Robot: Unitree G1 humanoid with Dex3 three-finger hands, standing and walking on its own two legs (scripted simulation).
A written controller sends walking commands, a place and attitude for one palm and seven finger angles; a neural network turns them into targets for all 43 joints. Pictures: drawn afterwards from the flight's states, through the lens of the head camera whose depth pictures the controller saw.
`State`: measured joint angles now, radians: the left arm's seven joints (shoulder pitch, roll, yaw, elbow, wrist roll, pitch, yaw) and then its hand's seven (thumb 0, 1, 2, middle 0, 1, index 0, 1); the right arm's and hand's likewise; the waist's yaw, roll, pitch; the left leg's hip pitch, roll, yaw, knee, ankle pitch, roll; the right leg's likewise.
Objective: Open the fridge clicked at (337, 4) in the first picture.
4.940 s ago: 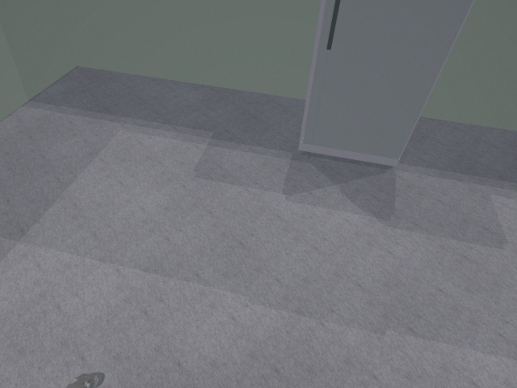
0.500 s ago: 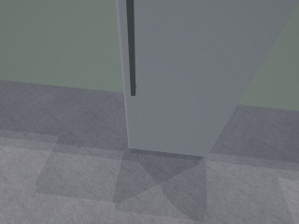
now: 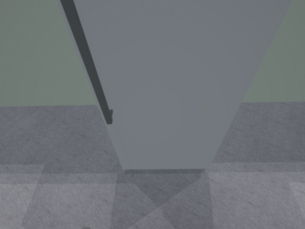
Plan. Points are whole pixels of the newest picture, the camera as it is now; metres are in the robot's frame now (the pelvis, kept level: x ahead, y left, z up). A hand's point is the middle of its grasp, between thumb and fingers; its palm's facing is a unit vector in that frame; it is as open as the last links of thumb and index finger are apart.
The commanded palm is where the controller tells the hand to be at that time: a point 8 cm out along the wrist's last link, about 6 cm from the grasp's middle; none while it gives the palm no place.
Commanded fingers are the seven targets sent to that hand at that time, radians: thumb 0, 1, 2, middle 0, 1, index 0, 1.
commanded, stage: come to a stop and stand still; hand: left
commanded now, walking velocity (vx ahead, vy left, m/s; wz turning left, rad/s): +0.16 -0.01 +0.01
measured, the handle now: (95, 73) +0.51 +0.19 +0.13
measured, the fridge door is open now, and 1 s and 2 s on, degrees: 0 0 0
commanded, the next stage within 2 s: look again from close up in 1.56 s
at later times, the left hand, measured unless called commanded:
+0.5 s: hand out of the picture +0.08 +0.20 -0.17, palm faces +0.03 -0.97 -0.22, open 7.3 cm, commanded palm none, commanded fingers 0.00 0.90 0.90 -0.20 -0.30 -0.20 -0.30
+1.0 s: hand out of the picture -0.01 +0.17 -0.15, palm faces +0.08 -0.98 -0.20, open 7.3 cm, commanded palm none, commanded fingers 0.00 0.90 0.90 -0.20 -0.30 -0.20 -0.30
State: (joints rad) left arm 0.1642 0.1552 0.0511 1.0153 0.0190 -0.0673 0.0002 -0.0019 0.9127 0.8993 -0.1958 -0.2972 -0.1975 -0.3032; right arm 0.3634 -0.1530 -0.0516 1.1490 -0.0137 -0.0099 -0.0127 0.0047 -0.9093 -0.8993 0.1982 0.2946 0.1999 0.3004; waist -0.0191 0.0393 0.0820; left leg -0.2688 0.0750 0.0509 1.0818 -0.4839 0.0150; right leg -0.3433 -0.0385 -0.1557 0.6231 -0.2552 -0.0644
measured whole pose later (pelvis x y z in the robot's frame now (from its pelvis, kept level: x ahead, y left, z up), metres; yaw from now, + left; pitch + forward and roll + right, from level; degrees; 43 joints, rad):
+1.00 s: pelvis +0.01 +0.00 +0.02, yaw -1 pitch +1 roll +1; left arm 0.31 0.14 0.03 1.07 0.02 -0.01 0.03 0.01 0.92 0.90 -0.20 -0.30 -0.20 -0.30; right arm 0.29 -0.20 -0.05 1.09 -0.01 0.03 -0.02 0.00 -0.91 -0.90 0.19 0.29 0.20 0.30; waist 0.04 0.00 0.04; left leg -0.21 0.04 0.05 0.53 -0.33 -0.04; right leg -0.23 -0.05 -0.08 0.44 -0.22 0.00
